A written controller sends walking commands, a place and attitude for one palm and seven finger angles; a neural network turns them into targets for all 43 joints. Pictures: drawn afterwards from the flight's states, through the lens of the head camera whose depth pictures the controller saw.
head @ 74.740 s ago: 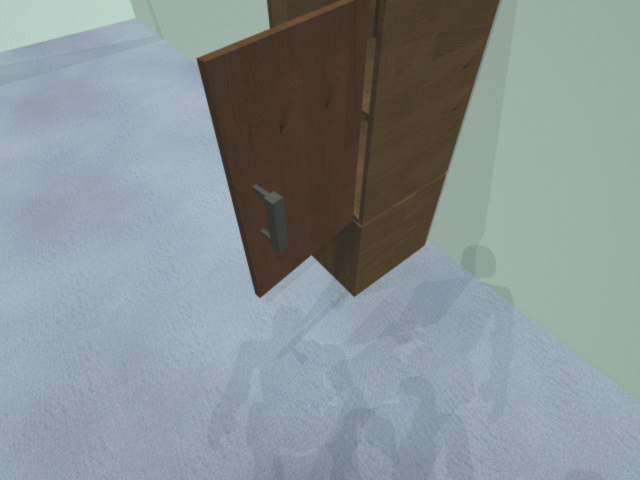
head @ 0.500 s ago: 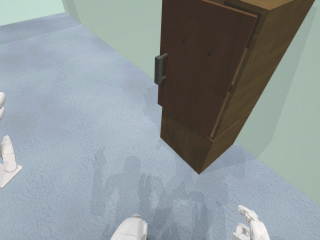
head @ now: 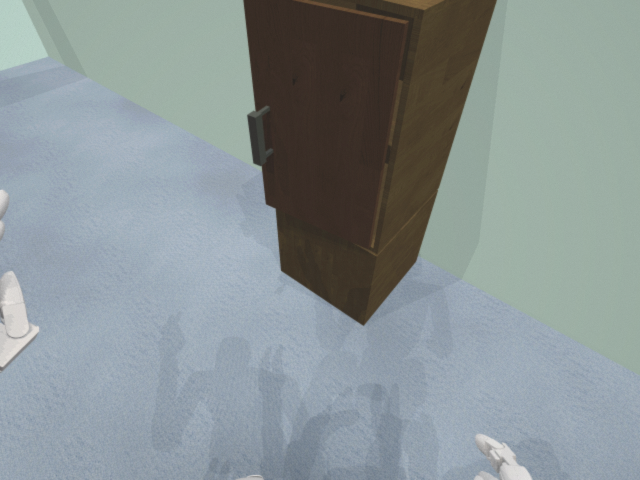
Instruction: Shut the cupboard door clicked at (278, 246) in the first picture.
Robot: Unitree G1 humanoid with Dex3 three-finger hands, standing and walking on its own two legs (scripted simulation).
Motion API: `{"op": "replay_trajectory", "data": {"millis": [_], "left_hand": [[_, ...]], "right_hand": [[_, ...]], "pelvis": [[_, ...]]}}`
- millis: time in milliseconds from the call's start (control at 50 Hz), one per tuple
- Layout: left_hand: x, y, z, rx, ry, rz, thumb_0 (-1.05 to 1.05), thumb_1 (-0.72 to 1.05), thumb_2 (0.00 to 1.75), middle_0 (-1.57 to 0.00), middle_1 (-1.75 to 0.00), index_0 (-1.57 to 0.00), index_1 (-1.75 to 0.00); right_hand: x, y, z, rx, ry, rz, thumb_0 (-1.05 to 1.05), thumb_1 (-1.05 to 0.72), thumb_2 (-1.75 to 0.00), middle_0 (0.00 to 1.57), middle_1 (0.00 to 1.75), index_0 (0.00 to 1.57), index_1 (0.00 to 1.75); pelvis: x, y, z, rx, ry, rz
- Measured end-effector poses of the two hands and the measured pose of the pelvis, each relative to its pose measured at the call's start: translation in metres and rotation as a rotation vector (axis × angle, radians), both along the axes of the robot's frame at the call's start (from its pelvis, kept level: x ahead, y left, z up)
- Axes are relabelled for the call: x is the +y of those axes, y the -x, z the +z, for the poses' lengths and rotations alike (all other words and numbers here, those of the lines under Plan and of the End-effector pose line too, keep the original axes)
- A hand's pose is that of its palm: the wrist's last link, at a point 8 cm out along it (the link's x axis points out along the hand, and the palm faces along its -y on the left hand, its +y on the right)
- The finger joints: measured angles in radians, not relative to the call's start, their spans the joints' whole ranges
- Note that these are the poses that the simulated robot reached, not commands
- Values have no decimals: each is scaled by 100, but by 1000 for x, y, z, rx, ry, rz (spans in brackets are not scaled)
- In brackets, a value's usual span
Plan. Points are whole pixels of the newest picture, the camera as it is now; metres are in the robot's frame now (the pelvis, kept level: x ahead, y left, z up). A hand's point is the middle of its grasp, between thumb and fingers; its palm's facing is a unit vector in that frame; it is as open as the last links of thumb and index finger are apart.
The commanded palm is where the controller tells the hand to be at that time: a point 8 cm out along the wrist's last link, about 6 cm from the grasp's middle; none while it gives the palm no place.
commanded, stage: stop stepping back and stand still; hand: left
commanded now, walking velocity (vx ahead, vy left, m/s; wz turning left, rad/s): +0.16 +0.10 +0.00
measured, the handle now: (262, 135) +0.92 +0.19 -0.07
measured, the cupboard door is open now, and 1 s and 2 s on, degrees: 7 7 7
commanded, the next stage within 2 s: let the arm hang, fingers relaxed in 0.18 s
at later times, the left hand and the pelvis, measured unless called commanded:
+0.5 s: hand out of the picture +0.15 +0.19 -0.12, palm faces -0.06 -0.96 -0.28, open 7.4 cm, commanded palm none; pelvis +0.00 +0.01 -0.02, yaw +0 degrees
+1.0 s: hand out of the picture +0.01 +0.20 -0.17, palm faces +0.05 -0.98 -0.20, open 7.4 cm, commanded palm none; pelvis +0.02 +0.02 +0.01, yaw +1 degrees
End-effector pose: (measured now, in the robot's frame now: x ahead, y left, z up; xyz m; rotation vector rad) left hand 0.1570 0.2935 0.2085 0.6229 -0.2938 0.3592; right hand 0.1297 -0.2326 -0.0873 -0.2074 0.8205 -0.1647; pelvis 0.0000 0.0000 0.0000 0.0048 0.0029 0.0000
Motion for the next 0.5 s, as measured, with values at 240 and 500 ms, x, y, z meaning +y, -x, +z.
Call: {"op": "replay_trajectory", "data": {"millis": [240, 500], "left_hand": [[4, -18, -29, -38, 154, 58, 2, 89, 90, -21, -30, -21, -30], [-52, 14, -300, 1142, 468, 57, 1, 91, 90, -20, -30, -20, -30]], "right_hand": [[-33, 18, -4, 46, 76, -70, 2, -90, -90, 20, 30, 20, 30], [3, -4, -38, 113, -43, 60, 1, -90, -90, 20, 30, 20, 30]], "pelvis": [[2, -17, -1, -36, -14, -8], [6, 1, -16, -27, -37, 7]]}}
